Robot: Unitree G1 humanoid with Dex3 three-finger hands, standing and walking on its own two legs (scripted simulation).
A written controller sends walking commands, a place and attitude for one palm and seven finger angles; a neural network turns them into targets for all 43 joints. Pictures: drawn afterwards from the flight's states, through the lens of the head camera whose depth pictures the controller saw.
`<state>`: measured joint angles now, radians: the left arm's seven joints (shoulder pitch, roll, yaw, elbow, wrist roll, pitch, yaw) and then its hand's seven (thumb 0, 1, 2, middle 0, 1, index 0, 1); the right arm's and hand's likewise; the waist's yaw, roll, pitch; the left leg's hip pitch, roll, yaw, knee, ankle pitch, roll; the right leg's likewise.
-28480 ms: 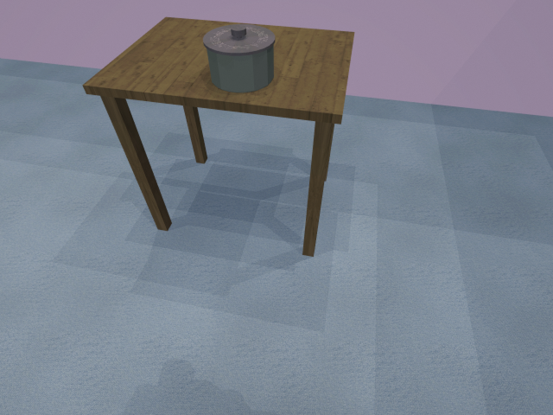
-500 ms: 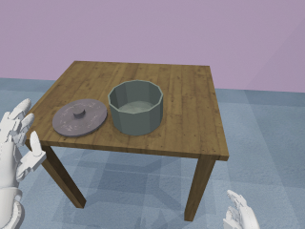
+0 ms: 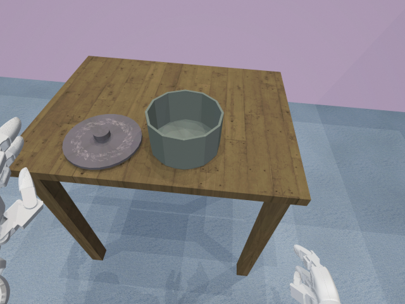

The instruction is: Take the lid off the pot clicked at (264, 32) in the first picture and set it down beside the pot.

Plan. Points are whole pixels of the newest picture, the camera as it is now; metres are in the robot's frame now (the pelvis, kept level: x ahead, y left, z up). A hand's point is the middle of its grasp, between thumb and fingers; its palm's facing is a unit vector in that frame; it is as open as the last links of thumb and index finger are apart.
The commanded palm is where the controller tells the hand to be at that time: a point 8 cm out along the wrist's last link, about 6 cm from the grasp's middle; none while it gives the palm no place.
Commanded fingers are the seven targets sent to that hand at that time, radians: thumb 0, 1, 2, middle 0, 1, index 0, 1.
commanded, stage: step back with the hand held close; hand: left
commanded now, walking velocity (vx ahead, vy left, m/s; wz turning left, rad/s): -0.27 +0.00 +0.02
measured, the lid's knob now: (101, 133) +0.51 +0.33 +0.00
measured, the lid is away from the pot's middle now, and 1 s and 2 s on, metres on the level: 0.23 0.23 0.23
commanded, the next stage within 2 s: stop stepping back and stand still in 1.12 s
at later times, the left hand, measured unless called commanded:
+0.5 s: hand (27, 252) +0.14 +0.24 +0.16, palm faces +0.33 -0.84 -0.42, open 7.4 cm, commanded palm +0.07 +0.29 +0.19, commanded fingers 0.00 0.90 0.90 -0.20 -0.30 -0.20 -0.30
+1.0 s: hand out of the picture +0.05 +0.23 +0.18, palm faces +0.22 -0.88 -0.42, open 7.4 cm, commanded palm -0.02 +0.30 +0.19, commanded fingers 0.00 0.90 0.90 -0.20 -0.30 -0.20 -0.30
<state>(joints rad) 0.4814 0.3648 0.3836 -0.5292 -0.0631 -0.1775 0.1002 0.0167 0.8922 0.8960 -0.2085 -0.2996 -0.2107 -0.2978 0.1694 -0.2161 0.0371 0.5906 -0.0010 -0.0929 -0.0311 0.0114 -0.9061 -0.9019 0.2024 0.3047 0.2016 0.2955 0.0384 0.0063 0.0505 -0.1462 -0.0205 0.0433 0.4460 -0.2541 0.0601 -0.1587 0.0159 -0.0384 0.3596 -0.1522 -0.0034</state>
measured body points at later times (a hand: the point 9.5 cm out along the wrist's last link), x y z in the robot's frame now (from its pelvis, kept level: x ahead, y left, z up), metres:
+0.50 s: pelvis -0.05 +0.01 -0.02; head -0.04 +0.03 +0.43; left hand +0.12 +0.28 +0.18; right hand +0.12 -0.23 -0.09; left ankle -0.01 +0.08 -0.74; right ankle -0.01 -0.12 -0.74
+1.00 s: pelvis -0.16 +0.02 -0.01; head -0.13 +0.06 +0.43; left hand +0.03 +0.28 +0.20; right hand +0.02 -0.20 -0.08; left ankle -0.01 +0.08 -0.74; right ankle -0.23 -0.12 -0.74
